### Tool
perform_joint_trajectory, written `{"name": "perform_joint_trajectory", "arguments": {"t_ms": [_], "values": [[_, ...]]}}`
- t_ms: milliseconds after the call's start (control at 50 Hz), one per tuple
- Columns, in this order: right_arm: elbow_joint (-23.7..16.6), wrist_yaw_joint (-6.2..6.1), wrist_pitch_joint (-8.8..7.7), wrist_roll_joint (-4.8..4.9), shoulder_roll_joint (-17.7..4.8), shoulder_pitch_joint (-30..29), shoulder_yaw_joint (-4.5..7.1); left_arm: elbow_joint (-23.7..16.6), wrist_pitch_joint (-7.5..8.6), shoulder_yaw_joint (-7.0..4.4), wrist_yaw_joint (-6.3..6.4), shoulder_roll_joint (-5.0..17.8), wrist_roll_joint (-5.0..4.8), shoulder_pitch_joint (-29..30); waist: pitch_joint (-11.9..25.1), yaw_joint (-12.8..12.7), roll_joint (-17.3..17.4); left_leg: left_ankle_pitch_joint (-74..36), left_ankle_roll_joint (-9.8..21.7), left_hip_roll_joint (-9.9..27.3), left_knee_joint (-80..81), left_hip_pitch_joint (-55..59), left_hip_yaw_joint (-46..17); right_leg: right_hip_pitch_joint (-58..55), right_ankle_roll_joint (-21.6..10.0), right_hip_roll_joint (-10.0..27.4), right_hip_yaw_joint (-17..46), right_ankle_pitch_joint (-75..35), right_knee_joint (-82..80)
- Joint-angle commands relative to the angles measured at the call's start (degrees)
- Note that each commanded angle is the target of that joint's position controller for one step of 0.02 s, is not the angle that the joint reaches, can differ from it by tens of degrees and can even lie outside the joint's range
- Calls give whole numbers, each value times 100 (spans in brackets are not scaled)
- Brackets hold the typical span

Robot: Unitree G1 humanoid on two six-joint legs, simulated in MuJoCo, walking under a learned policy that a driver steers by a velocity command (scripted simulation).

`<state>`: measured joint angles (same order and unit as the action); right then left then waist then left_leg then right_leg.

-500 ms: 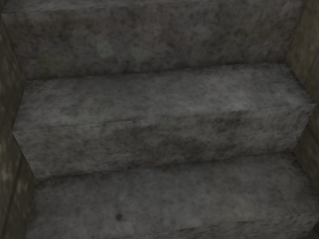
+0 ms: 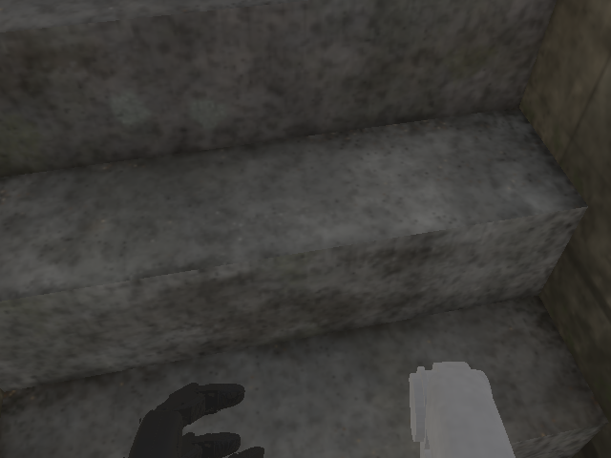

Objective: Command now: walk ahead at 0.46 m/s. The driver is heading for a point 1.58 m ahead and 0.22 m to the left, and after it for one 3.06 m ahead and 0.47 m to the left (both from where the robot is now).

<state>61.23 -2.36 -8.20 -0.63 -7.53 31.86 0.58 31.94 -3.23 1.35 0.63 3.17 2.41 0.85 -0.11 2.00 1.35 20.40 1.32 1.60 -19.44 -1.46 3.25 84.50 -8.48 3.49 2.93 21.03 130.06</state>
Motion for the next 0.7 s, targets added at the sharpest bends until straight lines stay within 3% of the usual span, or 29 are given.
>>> {"name": "perform_joint_trajectory", "arguments": {"t_ms": [20,40,60,80,100,120,140,160,180,200,220,260,280,300,360,380,440,480,500,520,540,560,580,600,620,640,660,680,700], "values": [[-454,-246,-118,255,-1112,-316,281,-1208,-133,77,32,177,-254,1302,-1022,-150,-163,-1872,1048,1124,2837,-1852,-616,-2094,-20,507,-1116,283,-3287],[-631,-237,-64,398,-962,-572,247,-925,-156,119,21,26,-397,1058,-344,-220,-313,-4759,982,932,2521,-2251,-108,-4175,-237,-5,-1968,280,-4479],[-630,-227,-116,392,-1533,-247,363,-698,-161,46,101,-17,-410,333,594,-470,382,-9385,1059,1354,1236,-1569,-99,-5300,-327,-450,-1896,1018,-4356],[-718,-115,-238,332,-1926,-269,467,-274,-167,-175,167,333,-438,-988,1496,-1117,858,-11628,1092,1633,-101,-883,-107,-6268,-326,-812,-1665,1122,-4838],[-817,63,-346,570,-2177,-180,577,-281,-107,-332,172,828,-219,-1329,2430,-1362,1017,-12622,962,1524,-1352,-487,-294,-7240,-327,-949,-1355,1116,-5720],[-916,231,-393,623,-2262,-521,657,-23,3,-461,145,1116,-128,-1736,2674,-1580,1334,-11333,938,1225,-2590,-138,-366,-7635,-92,-962,-917,821,-7166],[-1271,430,-448,542,-1421,-781,610,488,21,-630,202,1430,-19,-1994,2085,-1281,748,-7044,651,292,-4316,-2225,-1052,-8000,-600,-105,1881,1433,-9076],[-1651,496,-404,456,-1060,-1001,658,832,52,-835,310,1980,133,-2224,1993,-1288,-923,-2110,383,-879,-7863,-3675,-1293,-7647,-1297,1698,5689,1233,-10815],[-2002,493,-319,122,-486,-1697,553,991,187,-812,186,1731,-13,-1808,1650,-1105,145,-1874,353,-841,-10226,-4417,-2059,-7156,-1236,1562,5188,1769,-10762],[-2497,371,-193,-34,-108,-2233,432,1209,310,-777,160,1628,-127,-1394,971,-680,-81,-1968,487,-749,-10675,-5082,-1709,-6709,-999,1291,4268,3112,-10408],[-2734,272,-128,-129,152,-2324,255,1499,488,-675,167,1283,55,-1083,151,-367,-351,-1869,664,-751,-10968,-5912,-1667,-6324,-699,1232,3350,2791,-10385],[-2642,255,-60,-323,250,-2704,70,2216,778,-449,317,532,-7,-2439,-157,-836,-22,-1246,655,-1016,-10757,-6571,-1503,-7777,-320,346,1977,-66,-9854],[-2595,655,435,-73,-427,-3137,162,2588,573,-148,-220,19,-114,-3710,495,-1165,-754,-760,1017,-1138,-10678,-8868,-2135,-9403,-742,531,2311,-3379,-9287],[-2860,722,507,-207,-497,-3822,181,2914,557,-164,-403,138,-77,-4777,660,-1327,-875,235,1161,-1202,-11187,-9723,-1778,-10335,-814,733,2289,-5041,-9146],[-2727,708,715,-292,0,-3606,-250,3246,705,-16,-630,130,52,-4208,1496,-341,-196,470,1409,-78,-10637,-9661,-1109,-8847,-456,754,1805,-2388,-10053],[-2800,751,744,-201,9,-3639,-330,3296,753,-81,-574,286,129,-4133,1354,-251,-728,912,1429,-105,-11532,-9662,-964,-8076,-518,634,1862,-1196,-10372],[-3069,766,862,91,67,-4270,-555,3332,676,-163,-647,761,878,-3593,468,86,-214,-742,1768,277,-10729,-9285,-418,-5890,-279,479,1367,23,-11584],[-3543,826,1154,234,-237,-5619,-617,3041,612,-190,-894,1269,653,-2701,290,132,-661,-733,1539,326,-9403,-5706,-88,-2814,-734,620,798,-1042,-13683],[-3226,316,971,297,572,-5035,-563,2271,980,-250,163,1206,-365,-2485,-232,-168,-156,-513,772,62,-8807,-4367,1287,-3777,-282,708,317,-2004,-14148],[-2935,53,852,452,411,-4724,-618,2645,1098,-162,540,1180,-615,-2846,93,-231,-636,402,797,72,-8179,-3601,1044,-4572,-218,769,-150,-6070,-13417],[-3665,686,1244,504,-526,-5092,-496,3505,1053,-212,-742,2079,-111,-3670,1772,617,-1984,347,937,-624,-7691,-4181,408,-5517,-886,1102,299,-12616,-11800],[-3404,902,1426,197,-854,-4399,-360,3283,1020,-529,-1126,2646,-253,-3218,1697,682,-1894,80,855,-735,-5631,-4770,726,-7406,-1164,1607,402,-14290,-11240],[-2615,436,865,-20,-271,-4172,-345,2367,1274,-658,129,1972,-711,-3708,2668,-617,34,1243,935,-1069,-5276,-2789,1213,-8094,-53,678,-230,-12646,-9875],[-2357,233,655,258,-36,-3736,-418,2598,1372,-567,373,1733,-654,-4332,2955,-733,-717,1213,1100,-783,-4671,-1248,318,-6635,360,548,152,-11623,-8934],[-2103,21,733,297,-256,-2661,-301,2570,1458,-576,472,1777,-622,-4239,3143,-110,-888,1516,1027,-706,-4266,-870,-244,-6538,448,421,270,-10320,-8263],[-1666,9,819,248,-381,-2660,-210,2348,1451,-590,544,1547,-497,-3558,2504,119,4,866,1385,-111,-3262,-1001,-1122,-5577,563,-289,367,-5434,-6149],[-1367,65,953,-87,-835,-2311,87,1965,1305,-599,502,884,-13,-2851,1591,132,17,1116,1791,985,-1934,-1359,-2918,-3750,744,-970,814,-2196,-2434],[-1319,76,917,-353,-1048,-2244,192,1260,1074,-505,507,383,27,-2156,1026,81,201,2092,1891,1567,-1018,-2180,-3962,-2442,541,-1162,962,-1608,-502],[-1059,43,838,-243,-1052,-2405,269,761,879,-356,504,-27,78,-1672,245,-279,387,3507,1582,1469,-965,-2718,-3997,-1762,352,-949,1044,-1661,-379]]}}
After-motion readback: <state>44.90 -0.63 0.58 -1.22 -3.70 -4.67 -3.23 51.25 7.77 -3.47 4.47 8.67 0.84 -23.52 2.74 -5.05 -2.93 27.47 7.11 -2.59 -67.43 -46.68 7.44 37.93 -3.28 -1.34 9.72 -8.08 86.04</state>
